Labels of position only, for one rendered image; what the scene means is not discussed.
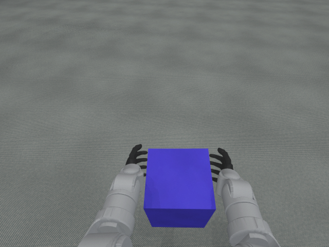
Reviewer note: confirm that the robot left upper arm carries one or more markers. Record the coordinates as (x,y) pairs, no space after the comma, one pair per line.
(117,239)

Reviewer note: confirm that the left robot hand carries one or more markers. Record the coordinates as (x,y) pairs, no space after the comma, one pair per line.
(132,157)

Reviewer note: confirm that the carton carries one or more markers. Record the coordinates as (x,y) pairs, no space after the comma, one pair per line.
(179,188)

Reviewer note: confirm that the left robot forearm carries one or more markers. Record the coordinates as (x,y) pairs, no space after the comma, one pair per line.
(117,214)

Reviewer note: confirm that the right robot hand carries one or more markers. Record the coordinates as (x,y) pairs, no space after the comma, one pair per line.
(226,162)

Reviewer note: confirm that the right robot forearm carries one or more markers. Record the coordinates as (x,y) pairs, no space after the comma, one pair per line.
(245,223)

